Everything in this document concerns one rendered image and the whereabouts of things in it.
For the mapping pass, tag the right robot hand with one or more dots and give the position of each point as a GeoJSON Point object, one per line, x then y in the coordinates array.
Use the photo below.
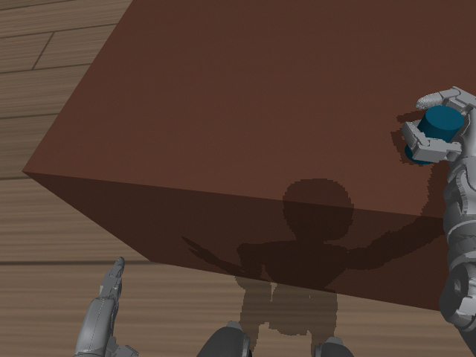
{"type": "Point", "coordinates": [462, 145]}

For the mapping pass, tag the can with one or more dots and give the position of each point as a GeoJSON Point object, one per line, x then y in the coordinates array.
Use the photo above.
{"type": "Point", "coordinates": [440, 122]}

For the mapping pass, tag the right robot arm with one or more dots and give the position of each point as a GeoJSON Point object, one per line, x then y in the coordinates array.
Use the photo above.
{"type": "Point", "coordinates": [458, 299]}

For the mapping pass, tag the left robot hand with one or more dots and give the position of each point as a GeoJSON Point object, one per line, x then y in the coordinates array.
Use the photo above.
{"type": "Point", "coordinates": [96, 332]}

